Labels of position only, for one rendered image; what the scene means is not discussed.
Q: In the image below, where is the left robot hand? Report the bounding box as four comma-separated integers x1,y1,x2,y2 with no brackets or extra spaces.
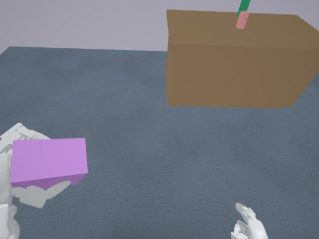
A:
0,123,71,208

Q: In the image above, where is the sponge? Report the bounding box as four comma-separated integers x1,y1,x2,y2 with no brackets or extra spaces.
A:
10,138,88,189

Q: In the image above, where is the left robot forearm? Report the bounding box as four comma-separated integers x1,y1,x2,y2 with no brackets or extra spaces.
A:
0,204,20,239

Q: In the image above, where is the right robot hand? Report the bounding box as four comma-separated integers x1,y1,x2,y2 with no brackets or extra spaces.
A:
231,203,268,239

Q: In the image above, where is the table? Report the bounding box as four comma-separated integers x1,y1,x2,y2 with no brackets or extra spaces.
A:
166,9,319,108

